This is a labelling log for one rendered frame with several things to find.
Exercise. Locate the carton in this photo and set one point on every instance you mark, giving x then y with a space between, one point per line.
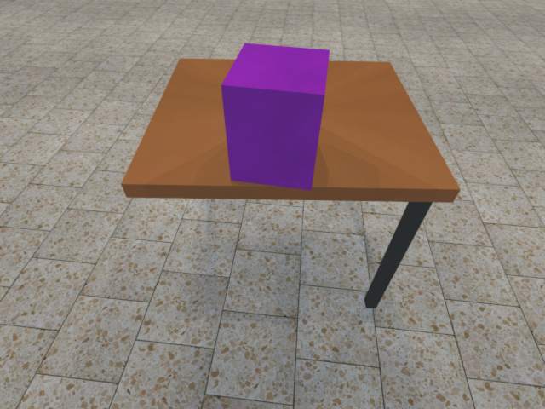
273 98

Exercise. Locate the table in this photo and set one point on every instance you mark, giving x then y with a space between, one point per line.
372 146

